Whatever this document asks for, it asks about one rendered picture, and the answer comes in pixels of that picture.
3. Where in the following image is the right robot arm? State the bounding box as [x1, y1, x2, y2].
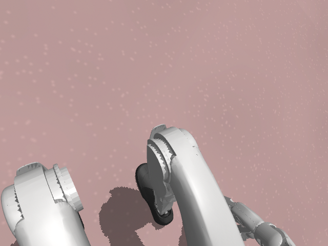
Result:
[254, 222, 296, 246]

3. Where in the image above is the right robot hand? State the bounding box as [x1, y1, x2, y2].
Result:
[224, 196, 264, 241]

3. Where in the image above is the right robot foot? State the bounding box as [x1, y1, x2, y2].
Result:
[135, 163, 173, 226]

